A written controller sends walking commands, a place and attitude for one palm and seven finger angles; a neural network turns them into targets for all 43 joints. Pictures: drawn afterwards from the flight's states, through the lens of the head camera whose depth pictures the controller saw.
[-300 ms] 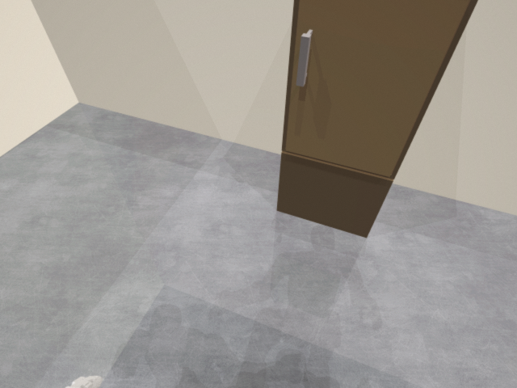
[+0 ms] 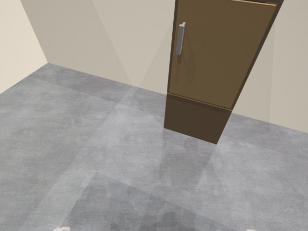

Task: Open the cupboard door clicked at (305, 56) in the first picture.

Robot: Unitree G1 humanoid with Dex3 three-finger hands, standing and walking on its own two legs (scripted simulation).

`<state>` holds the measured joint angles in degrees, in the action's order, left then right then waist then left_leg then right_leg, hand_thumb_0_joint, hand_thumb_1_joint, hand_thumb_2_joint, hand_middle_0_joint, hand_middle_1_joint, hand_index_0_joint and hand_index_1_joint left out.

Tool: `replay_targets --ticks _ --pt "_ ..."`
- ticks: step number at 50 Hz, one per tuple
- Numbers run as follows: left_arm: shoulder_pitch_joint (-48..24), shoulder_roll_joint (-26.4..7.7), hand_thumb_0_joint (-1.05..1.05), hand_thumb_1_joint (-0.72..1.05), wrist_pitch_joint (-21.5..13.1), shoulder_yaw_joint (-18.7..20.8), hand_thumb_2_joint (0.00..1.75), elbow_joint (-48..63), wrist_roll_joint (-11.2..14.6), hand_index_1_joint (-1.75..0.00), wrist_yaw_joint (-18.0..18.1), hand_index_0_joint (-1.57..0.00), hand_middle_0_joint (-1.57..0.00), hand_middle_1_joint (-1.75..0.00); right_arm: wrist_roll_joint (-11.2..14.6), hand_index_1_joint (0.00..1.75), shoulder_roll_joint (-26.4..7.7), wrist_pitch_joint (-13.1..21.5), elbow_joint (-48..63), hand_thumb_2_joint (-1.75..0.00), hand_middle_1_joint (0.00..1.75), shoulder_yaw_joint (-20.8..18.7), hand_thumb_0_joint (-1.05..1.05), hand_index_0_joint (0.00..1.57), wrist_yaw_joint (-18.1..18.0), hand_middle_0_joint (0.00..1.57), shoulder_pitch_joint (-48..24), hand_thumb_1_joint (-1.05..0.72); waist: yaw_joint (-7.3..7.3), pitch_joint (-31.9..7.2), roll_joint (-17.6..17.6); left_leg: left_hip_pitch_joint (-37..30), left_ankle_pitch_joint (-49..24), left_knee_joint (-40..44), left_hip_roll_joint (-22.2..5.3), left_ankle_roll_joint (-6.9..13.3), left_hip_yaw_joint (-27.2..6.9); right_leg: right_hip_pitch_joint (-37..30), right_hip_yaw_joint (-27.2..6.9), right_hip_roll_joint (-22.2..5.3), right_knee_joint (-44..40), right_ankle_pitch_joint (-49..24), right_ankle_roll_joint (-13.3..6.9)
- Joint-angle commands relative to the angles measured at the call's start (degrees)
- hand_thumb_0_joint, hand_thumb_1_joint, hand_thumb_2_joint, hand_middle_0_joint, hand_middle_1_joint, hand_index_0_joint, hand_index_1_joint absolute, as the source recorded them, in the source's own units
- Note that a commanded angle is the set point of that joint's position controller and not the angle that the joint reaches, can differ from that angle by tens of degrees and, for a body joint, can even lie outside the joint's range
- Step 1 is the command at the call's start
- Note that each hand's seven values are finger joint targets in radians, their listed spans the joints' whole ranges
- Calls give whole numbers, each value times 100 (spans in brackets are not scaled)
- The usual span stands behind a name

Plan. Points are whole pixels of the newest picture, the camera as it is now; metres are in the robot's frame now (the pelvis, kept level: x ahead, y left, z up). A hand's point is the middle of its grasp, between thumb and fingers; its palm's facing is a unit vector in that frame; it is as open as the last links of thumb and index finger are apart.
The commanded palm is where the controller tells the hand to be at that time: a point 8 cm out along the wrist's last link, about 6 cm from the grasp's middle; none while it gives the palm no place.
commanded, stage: stand and wait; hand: left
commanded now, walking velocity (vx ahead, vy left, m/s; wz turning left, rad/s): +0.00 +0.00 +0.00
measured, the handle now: (181, 38) +1.01 -0.08 +0.05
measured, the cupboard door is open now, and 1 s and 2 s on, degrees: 0 0 0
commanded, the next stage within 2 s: look at it before walking up in 0.52 s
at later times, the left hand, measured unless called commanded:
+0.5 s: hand out of the picture +0.06 +0.24 -0.15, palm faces -0.04 -0.94 -0.34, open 7.3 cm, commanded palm none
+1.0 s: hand out of the picture +0.07 +0.24 -0.15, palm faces -0.04 -0.94 -0.34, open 7.3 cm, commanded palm none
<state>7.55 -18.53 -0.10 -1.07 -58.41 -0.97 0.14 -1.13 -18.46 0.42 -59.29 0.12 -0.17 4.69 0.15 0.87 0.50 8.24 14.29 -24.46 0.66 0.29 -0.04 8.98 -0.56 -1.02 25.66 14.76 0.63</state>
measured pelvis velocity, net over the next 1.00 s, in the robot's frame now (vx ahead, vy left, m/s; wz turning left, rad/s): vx -0.01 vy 0.00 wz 0.00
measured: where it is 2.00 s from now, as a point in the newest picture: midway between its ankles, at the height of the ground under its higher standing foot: outside the picture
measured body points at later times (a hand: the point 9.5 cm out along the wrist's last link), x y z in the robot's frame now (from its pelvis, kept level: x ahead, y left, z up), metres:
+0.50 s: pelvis -0.01 +0.00 +0.00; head -0.01 +0.00 +0.45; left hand +0.07 +0.29 -0.13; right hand +0.06 -0.30 -0.13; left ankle -0.01 +0.12 -0.74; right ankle -0.01 -0.13 -0.74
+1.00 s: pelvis -0.01 +0.00 +0.00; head +0.00 +0.00 +0.45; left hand +0.07 +0.29 -0.13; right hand +0.07 -0.30 -0.13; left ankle -0.01 +0.12 -0.74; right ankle -0.01 -0.13 -0.74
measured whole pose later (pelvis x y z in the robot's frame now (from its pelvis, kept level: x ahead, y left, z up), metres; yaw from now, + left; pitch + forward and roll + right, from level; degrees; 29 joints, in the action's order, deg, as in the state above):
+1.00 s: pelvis -0.01 +0.00 +0.00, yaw +0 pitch -2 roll +0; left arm 8.0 -19.6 -0.5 -0.7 -61.8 -1.0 0.1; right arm -0.8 -19.2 0.5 -63.7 0.0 -0.1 6.1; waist -0.1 2.0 0.5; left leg 7.2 11.6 -20.5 0.1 -0.1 0.0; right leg 7.9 -0.6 -0.5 21.4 11.8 0.4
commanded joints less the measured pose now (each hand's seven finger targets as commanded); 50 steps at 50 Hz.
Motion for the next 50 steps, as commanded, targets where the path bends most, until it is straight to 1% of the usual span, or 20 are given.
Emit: replay_targets --ticks 1,4,6,8,10,13,15,18,21,23,29,30,33,35,41,42,44,46,48,50 --pt "-297 -1245 0 90 -138 323 90 326 27 -30 72 -20 -20 -30 36 30 -1189 141 326 -90 30 -267 0 20 -59 20 -261 -90 -27 -272 -45 29 -1018 396 -638 179 -500 9 -534 -568 -436 -1067 -267" --pt "-261 -1242 0 90 -139 313 90 266 34 -30 64 -20 -20 -30 38 30 -1197 146 263 -90 30 -259 0 20 -61 20 -259 -90 -16 -262 -62 -18 -1003 435 -652 178 -506 25 -541 -578 -492 -1037 -266" --pt "-231 -1253 0 90 -147 316 90 224 36 -30 66 -20 -20 -30 45 30 -1198 148 211 -90 30 -254 0 20 -58 20 -210 -90 -16 -379 -39 -53 -1012 432 -665 174 -508 -61 -551 -591 -501 -1056 -268" --pt "-211 -1255 0 90 -155 313 90 180 43 -30 65 -20 -20 -30 49 30 -1206 149 154 -90 30 -253 0 20 -57 20 -207 -90 -13 -343 -63 -65 -1015 447 -670 162 -505 -57 -563 -603 -538 -1085 -270" --pt "-192 -1259 0 90 -162 310 90 143 44 -30 69 -20 -20 -30 58 30 -1210 140 117 -90 30 -247 0 20 -57 20 -175 -90 -11 -345 5 -54 -1023 438 -681 158 -506 -84 -568 -606 -563 -1118 -276" --pt "-197 -1276 0 90 -158 305 90 86 49 -30 64 -20 -20 -30 58 30 -1227 138 52 -90 30 -240 0 20 -56 20 -144 -90 -14 -320 -31 -41 -926 498 -686 145 -517 -88 -588 -607 -604 -1006 -274" --pt "-193 -1276 0 90 -158 298 90 64 45 -30 65 -20 -20 -30 65 30 -1232 132 18 -90 30 -233 0 20 -51 20 -125 -90 -8 -281 22 -18 -884 518 -687 150 -538 -77 -590 -604 -638 -930 -272" --pt "-205 -1275 0 90 -145 298 90 40 47 -30 57 -20 -20 -30 61 30 -1262 140 -29 -90 30 -226 0 20 -49 20 -100 -90 -12 -226 -59 18 -778 600 -697 148 -563 -45 -585 -584 -662 -743 -260" --pt "-193 -1288 0 90 -149 289 90 18 44 -30 59 -20 -20 -30 63 30 -1256 139 -61 -90 30 -221 0 20 -45 20 -110 -90 0 -193 -50 25 -783 609 -701 147 -567 -28 -593 -595 -696 -727 -262" --pt "-204 -1292 0 90 -153 288 90 15 43 -30 55 -20 -20 -30 63 30 -1268 147 -65 -90 30 -225 0 20 -47 20 -77 -90 -15 -241 -10 -28 -843 609 -708 147 -570 -31 -591 -600 -691 -792 -262" --pt "-204 -1281 0 90 -153 288 90 11 38 -30 57 -20 -20 -30 61 30 -1256 148 -82 -90 30 -228 0 20 -43 20 -100 -90 -3 -183 -42 -34 -821 654 -719 143 -561 4 -592 -590 -723 -782 -249" --pt "-205 -1283 0 90 -158 293 90 16 33 -30 60 -20 -20 -30 69 30 -1253 147 -77 -90 30 -225 0 20 -42 20 -74 -90 -13 -237 15 -31 -881 630 -718 146 -580 -48 -595 -590 -714 -837 -254" --pt "-229 -1278 0 90 -155 290 90 22 35 -30 57 -20 -20 -30 61 30 -1263 158 -77 -90 30 -227 0 20 -44 20 -98 -90 -17 -214 -60 -60 -915 662 -726 138 -565 -16 -586 -587 -704 -880 -249" --pt "-216 -1282 0 90 -163 296 90 31 29 -30 60 -20 -20 -30 68 30 -1252 153 -69 -90 30 -231 0 20 -42 20 -92 -90 -14 -241 -2 -64 -944 642 -725 139 -572 -46 -582 -587 -717 -915 -252" --pt "-223 -1276 0 90 -160 294 90 24 30 -30 60 -20 -20 -30 68 30 -1259 162 -66 -90 30 -226 0 20 -47 20 -124 -90 -12 -258 -41 -114 -1082 661 -737 142 -568 -82 -566 -592 -701 -1057 -244" --pt "-210 -1267 0 90 -159 296 90 21 33 -30 60 -20 -20 -30 63 30 -1259 163 -68 -90 30 -227 0 20 -49 20 -138 -90 -1 -258 -90 -142 -1079 673 -733 140 -567 -78 -561 -600 -713 -1058 -243" --pt "-228 -1276 0 90 -156 292 90 14 31 -30 54 -20 -20 -30 69 30 -1262 156 -61 -90 30 -228 0 20 -46 20 -149 -90 -7 -190 -66 -108 -988 690 -731 137 -564 -36 -560 -591 -741 -969 -233" --pt "-199 -1278 0 90 -165 294 90 12 29 -30 56 -20 -20 -30 68 30 -1262 158 -54 -90 30 -229 0 20 -47 20 -129 -90 -18 -294 -25 -182 -1084 661 -737 136 -557 -77 -562 -605 -732 -1078 -244" --pt "-195 -1279 0 90 -166 289 90 9 35 -30 57 -20 -20 -30 69 30 -1272 161 -64 -90 30 -227 0 20 -50 20 -145 -90 -11 -299 -81 -208 -1124 670 -739 135 -557 -87 -572 -600 -727 -1139 -244" --pt "-200 -1282 0 90 -168 297 90 4 30 -30 63 -20 -20 -30 75 30 -1259 158 -63 -90 30 -228 0 20 -50 20 -116 -90 -20 -334 -57 -201 -1205 668 -748 132 -559 -152 -558 -591 -707 -1233 -247"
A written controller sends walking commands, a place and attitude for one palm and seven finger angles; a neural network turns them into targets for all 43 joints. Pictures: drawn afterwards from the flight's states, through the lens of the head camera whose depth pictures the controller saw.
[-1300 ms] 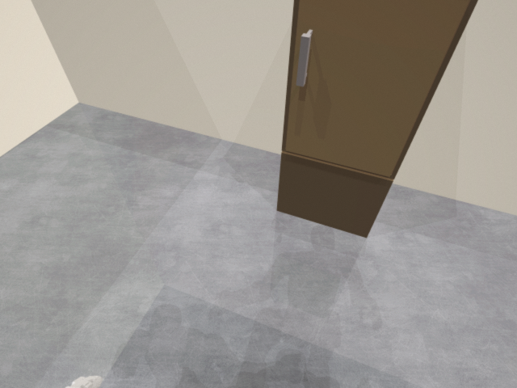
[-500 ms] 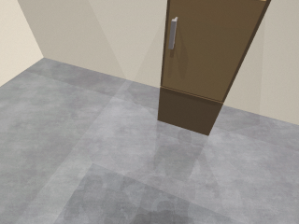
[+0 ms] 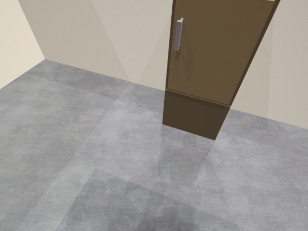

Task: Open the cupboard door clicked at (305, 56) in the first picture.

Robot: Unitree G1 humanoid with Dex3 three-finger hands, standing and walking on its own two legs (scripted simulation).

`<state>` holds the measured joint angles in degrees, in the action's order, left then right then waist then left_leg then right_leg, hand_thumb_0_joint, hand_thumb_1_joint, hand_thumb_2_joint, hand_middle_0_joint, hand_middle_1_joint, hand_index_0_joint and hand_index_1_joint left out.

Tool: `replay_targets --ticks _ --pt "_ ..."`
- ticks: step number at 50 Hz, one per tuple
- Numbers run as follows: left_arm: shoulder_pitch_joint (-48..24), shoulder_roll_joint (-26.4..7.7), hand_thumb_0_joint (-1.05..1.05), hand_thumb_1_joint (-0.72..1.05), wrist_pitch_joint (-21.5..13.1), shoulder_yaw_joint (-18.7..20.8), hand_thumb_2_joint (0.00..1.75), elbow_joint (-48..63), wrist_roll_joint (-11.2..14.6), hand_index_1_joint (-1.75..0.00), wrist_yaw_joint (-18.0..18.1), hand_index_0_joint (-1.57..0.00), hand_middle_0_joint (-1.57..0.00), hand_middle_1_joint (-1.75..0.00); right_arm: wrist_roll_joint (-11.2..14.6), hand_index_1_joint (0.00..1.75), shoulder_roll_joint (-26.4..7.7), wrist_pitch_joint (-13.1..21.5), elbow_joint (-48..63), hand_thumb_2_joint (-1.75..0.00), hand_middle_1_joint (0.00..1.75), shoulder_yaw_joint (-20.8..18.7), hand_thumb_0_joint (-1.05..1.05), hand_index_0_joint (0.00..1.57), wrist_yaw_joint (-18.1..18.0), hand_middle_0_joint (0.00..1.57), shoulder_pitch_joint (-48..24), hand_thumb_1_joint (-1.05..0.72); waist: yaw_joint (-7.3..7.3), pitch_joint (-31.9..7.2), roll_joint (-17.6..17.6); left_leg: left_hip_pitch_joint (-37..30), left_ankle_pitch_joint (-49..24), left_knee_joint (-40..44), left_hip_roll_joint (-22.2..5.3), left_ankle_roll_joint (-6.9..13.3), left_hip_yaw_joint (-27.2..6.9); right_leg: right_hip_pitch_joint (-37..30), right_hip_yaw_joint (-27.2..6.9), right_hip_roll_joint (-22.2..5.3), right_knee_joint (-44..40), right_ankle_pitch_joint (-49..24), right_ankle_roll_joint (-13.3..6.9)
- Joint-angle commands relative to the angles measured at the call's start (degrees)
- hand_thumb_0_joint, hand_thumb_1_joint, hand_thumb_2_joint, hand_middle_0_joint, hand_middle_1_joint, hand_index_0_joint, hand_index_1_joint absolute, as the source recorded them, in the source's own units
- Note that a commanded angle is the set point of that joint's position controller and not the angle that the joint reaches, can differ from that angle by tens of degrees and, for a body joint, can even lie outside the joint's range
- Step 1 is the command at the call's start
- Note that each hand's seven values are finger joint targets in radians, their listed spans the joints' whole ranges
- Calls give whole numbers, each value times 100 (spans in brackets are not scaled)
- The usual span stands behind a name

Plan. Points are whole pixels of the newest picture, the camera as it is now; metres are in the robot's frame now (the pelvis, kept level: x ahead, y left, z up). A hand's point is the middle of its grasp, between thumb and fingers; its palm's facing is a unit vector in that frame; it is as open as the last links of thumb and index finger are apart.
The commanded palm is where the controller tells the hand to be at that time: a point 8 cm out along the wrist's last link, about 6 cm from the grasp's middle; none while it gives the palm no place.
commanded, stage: look at it before walking up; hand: left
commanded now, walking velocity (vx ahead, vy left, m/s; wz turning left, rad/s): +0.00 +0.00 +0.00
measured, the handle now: (179, 34) +1.01 -0.07 +0.04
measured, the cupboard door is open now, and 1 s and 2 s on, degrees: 0 0 0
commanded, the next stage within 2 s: turn to face it in 0.14 s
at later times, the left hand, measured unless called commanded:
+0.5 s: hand out of the picture +0.06 +0.22 -0.17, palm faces -0.09 -0.95 -0.31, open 7.3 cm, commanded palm none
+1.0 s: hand out of the picture +0.08 +0.20 -0.18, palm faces -0.20 -0.95 -0.22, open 7.3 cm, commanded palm none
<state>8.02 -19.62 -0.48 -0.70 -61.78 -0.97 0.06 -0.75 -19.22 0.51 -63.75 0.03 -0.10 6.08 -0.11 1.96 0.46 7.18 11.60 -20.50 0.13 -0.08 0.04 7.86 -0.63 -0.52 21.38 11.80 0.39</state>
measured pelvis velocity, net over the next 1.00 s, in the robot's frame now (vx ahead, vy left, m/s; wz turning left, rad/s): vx -0.03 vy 0.02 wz -0.24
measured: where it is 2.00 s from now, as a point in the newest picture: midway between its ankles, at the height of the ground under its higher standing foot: outside the picture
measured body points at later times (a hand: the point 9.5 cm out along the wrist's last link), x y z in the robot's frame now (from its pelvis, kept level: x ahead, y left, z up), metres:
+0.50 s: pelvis -0.01 +0.00 -0.01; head +0.01 -0.01 +0.44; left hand +0.07 +0.27 -0.15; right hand +0.06 -0.28 -0.15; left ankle +0.00 +0.12 -0.75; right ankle +0.00 -0.12 -0.75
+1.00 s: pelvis -0.03 +0.02 -0.01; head +0.00 +0.03 +0.44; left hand +0.09 +0.25 -0.16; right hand -0.06 -0.23 -0.15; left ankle -0.02 +0.13 -0.75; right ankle -0.07 -0.10 -0.69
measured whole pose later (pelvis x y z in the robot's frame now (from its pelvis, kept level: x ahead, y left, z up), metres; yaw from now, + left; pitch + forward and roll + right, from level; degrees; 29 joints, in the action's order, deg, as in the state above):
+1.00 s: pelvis -0.03 +0.02 -0.01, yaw -14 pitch +0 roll +0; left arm 12.2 -13.8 3.8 4.1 -54.2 -1.7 0.1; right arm -1.7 -9.6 -0.6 -57.1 -1.8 -2.0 14.3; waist -0.4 2.1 2.1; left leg 12.3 16.3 -28.3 -2.6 0.8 5.9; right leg 25.9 -1.4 0.9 56.1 24.2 2.0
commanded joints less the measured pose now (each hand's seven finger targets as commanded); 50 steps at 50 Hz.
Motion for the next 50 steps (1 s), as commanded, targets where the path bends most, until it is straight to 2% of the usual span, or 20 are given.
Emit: replay_targets --ticks 1,14,18,23,27,29,30,31,32,33,36,39,40,41,42,43,44,46,47,50 --pt "-235 -1176 0 90 -127 253 90 327 33 -30 67 -20 -20 -30 38 30 -1196 149 374 -90 30 -211 0 20 -60 20 -295 -90 25 -398 -34 -100 -916 276 -697 171 -557 -12 -541 -655 -291 -928 -216" --pt "-252 -1181 0 90 -90 272 90 337 28 -30 58 -20 -20 -30 30 30 -1226 150 359 -90 30 -219 0 20 -84 20 -248 -90 8 -322 -96 -202 -899 304 -740 152 -470 78 -593 -605 -290 -988 -216" --pt "116 -538 0 90 126 204 90 382 25 -30 84 -20 -20 -30 12 30 -533 8 410 -90 30 -151 0 20 -124 20 143 -90 -9 -221 -84 -115 -781 -36 -796 56 -177 494 -690 -510 119 -1188 -139" --pt "285 -494 0 90 227 307 90 731 -15 -30 50 -20 -20 -30 6 30 -590 -77 761 -90 30 -307 0 20 -159 20 254 -90 -25 -218 -177 115 -368 -277 -987 161 -140 958 -790 -295 724 -1095 -165" --pt "528 -379 0 90 228 369 90 919 -32 -30 26 -20 -20 -30 7 30 -550 -93 982 -90 30 -413 0 20 -161 20 156 -90 67 -368 -305 329 -179 -526 -1139 269 -109 1085 -787 -168 1160 -1022 -163" --pt "625 -428 0 90 203 408 90 991 -55 -30 35 -20 -20 -30 14 30 -415 -105 1080 -90 30 -436 0 20 -155 20 163 -90 69 -460 49 504 113 -1066 -883 143 173 1091 -1234 -361 935 -1159 -289" --pt "634 -523 0 90 189 442 90 1007 -72 -30 54 -20 -20 -30 26 30 -277 -120 1113 -90 30 -433 0 20 -150 20 234 -90 44 -520 491 720 492 -1550 -628 30 378 1002 -1704 -641 622 -1121 -443" --pt "706 -646 0 90 173 482 90 1026 -70 -30 83 -20 -20 -30 41 30 -104 -133 1133 -90 30 -412 0 20 -151 20 293 -90 60 -501 981 1095 982 -2077 -304 -88 478 857 -2445 -1073 166 -1147 -706" --pt "796 -709 0 90 174 531 90 1042 -63 -30 122 -20 -20 -30 42 30 -6 -136 1155 -90 30 -395 0 20 -152 20 243 -90 177 -402 1283 1476 1618 -2593 -126 -140 330 673 -2921 -1349 -174 -1366 -1038" --pt "811 -682 0 90 185 564 90 1067 -60 -30 154 -20 -20 -30 54 30 -1 -125 1176 -90 30 -393 0 20 -160 20 239 -90 214 -405 1145 1692 1847 -3007 -180 -113 76 513 -2985 -1438 -216 -1521 -1251" --pt "488 -478 0 90 183 597 90 1172 -88 -30 194 -20 -20 -30 87 30 182 -65 1089 -90 30 -377 0 20 -179 20 548 -90 10 -627 866 1404 1660 -2392 -230 -96 -60 373 -2460 -1165 199 -2255 -1165" --pt "359 -381 0 90 219 594 90 1196 -24 -30 168 -20 -20 -30 85 30 268 -23 912 -90 30 -371 0 20 -218 20 1100 -90 -211 -753 703 204 536 -859 -87 -86 167 1017 -2162 -784 407 -1459 -751" --pt "298 -206 0 90 236 564 90 1237 -3 -30 155 -20 -20 -30 76 30 156 14 882 -90 30 -392 0 20 -230 20 1235 -90 -270 -716 303 -325 434 -397 -382 10 -92 1553 -1837 -458 677 -792 -521" --pt "270 62 0 90 263 517 90 1361 15 -30 102 -20 -20 -30 13 30 -189 47 952 -90 30 -452 0 20 -234 20 1234 -90 -269 -475 -818 -473 462 194 -1277 375 -1153 2347 -1166 207 1491 178 -205" --pt "262 223 0 90 269 515 90 1406 13 -30 72 -20 -20 -30 -27 30 -445 29 1085 -90 30 -500 0 20 -210 20 1040 -90 -211 -231 -1669 186 544 819 -2271 876 -1979 2430 -332 498 2689 1558 45" --pt "191 50 0 90 328 579 90 1313 -44 -30 86 -20 -20 -30 -41 30 -316 29 1129 -90 30 -467 0 20 -219 20 801 -90 -164 15 -1413 918 785 985 -2326 998 -1970 2156 -495 261 3603 1625 106" --pt "312 46 0 90 342 641 90 1218 -73 -30 40 -20 -20 -30 -62 30 -181 29 1174 -90 30 -415 0 20 -237 20 580 -90 20 123 -884 1176 635 883 -2082 1034 -1640 2080 -471 189 4151 1414 127" --pt "548 233 0 90 344 609 90 1092 -65 -30 -13 -20 -20 -30 -82 30 -102 56 1203 -90 30 -400 0 20 -235 20 390 -90 157 114 -688 919 -136 572 -1708 947 -820 2170 -252 60 4206 1261 153" --pt "584 332 0 90 335 563 90 1066 -53 -30 -27 -20 -20 -30 -89 30 -79 60 1146 -90 30 -397 0 20 -235 20 494 -90 129 -10 -765 521 -732 385 -1574 918 -515 2200 -98 41 3925 1241 175" --pt "247 497 0 90 288 461 90 1119 -33 -30 -28 -20 -20 -30 -99 30 -58 43 887 -90 30 -429 0 20 -244 20 1058 -90 -173 -131 -952 -96 -2105 -11 -1644 958 -283 1850 239 -16 2725 1453 171"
